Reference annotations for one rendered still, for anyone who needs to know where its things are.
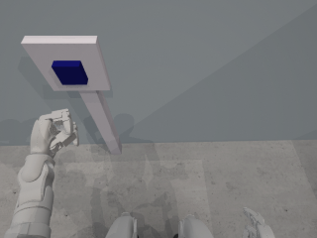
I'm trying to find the button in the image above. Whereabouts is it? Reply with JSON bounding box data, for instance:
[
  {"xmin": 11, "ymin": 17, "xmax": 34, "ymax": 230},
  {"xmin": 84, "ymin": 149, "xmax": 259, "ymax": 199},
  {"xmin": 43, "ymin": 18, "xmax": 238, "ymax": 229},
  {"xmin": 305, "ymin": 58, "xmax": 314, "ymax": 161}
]
[{"xmin": 52, "ymin": 60, "xmax": 88, "ymax": 85}]

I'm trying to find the left robot shin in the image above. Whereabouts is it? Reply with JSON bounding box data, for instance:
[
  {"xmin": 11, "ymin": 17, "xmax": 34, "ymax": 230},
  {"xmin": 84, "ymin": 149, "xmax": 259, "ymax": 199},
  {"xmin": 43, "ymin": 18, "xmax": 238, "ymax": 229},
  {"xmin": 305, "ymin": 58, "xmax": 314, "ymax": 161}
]
[{"xmin": 121, "ymin": 212, "xmax": 131, "ymax": 217}]

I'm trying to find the robot right thigh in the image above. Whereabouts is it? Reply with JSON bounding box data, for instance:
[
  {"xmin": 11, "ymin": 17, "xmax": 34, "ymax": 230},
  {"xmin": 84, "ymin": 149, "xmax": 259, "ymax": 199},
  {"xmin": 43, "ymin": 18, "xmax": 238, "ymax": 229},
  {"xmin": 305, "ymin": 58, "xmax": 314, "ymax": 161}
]
[{"xmin": 178, "ymin": 218, "xmax": 214, "ymax": 238}]

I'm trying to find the panel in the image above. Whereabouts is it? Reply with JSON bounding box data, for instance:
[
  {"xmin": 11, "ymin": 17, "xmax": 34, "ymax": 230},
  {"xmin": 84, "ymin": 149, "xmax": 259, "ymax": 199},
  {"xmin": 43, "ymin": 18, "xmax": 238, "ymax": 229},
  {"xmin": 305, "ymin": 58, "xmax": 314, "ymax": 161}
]
[{"xmin": 21, "ymin": 36, "xmax": 122, "ymax": 155}]

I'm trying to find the robot left forearm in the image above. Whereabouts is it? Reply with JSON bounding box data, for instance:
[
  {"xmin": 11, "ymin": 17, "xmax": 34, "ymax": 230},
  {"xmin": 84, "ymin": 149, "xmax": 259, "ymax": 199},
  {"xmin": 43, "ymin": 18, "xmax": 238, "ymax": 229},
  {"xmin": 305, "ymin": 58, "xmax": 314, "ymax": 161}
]
[{"xmin": 3, "ymin": 153, "xmax": 55, "ymax": 238}]

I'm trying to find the robot left hand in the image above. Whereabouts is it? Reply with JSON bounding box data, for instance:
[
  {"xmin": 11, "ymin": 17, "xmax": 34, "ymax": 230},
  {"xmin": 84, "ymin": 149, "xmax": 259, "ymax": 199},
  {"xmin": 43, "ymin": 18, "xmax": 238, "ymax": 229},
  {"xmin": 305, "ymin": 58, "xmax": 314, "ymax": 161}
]
[{"xmin": 30, "ymin": 108, "xmax": 79, "ymax": 159}]

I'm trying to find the robot right hand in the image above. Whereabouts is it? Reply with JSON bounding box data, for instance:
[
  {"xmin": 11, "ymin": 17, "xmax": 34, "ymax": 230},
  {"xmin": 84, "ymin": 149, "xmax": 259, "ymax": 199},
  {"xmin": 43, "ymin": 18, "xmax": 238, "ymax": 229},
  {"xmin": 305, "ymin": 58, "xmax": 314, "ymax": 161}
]
[{"xmin": 242, "ymin": 207, "xmax": 275, "ymax": 238}]

